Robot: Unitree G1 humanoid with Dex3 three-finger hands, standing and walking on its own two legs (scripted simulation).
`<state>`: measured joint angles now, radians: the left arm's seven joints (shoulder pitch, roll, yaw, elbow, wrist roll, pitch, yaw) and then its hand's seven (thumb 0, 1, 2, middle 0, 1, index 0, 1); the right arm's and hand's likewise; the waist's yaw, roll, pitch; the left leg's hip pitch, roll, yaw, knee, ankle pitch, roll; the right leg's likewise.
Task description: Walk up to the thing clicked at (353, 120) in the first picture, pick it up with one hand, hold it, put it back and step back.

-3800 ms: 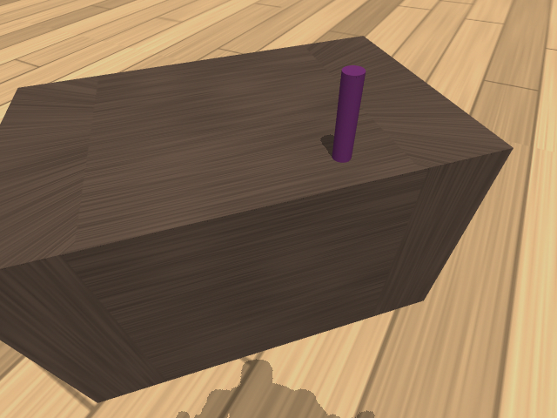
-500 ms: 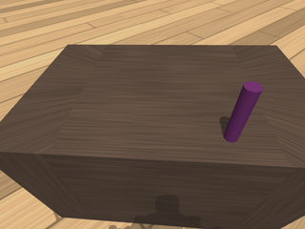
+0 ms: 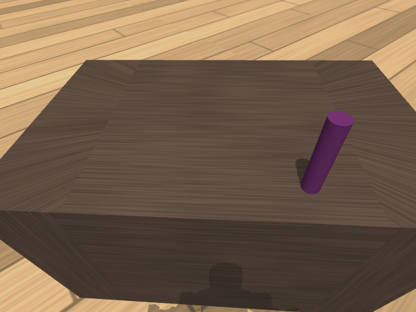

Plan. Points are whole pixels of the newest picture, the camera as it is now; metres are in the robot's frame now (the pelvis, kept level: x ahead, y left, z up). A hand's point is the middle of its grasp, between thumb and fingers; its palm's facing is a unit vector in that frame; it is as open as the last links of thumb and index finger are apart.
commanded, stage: stand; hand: right
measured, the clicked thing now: (323, 157) +0.44 -0.22 +0.07
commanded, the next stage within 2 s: rise first in 1.94 s
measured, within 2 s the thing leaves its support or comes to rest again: neither
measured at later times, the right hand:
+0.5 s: hand out of the picture +0.08 -0.26 -0.16, palm faces -0.04 +0.94 -0.33, open 7.4 cm
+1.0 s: hand out of the picture +0.08 -0.26 -0.16, palm faces -0.04 +0.94 -0.34, open 7.4 cm
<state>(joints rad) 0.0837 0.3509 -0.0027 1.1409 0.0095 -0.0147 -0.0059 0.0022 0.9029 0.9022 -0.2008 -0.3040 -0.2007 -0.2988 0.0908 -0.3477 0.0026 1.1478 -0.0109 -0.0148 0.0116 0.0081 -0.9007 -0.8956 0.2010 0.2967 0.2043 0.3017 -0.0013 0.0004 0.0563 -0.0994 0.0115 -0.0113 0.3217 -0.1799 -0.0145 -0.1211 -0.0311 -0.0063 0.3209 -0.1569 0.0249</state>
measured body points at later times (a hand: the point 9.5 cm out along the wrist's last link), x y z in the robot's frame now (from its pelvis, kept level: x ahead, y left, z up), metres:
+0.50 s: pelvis +0.00 -0.01 +0.00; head +0.01 -0.01 +0.45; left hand +0.07 +0.30 -0.13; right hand +0.08 -0.31 -0.13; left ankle +0.00 +0.13 -0.75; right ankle +0.01 -0.13 -0.75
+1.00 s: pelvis +0.01 -0.01 +0.00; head +0.02 -0.01 +0.45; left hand +0.09 +0.30 -0.13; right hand +0.08 -0.31 -0.13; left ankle +0.00 +0.13 -0.75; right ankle +0.01 -0.13 -0.75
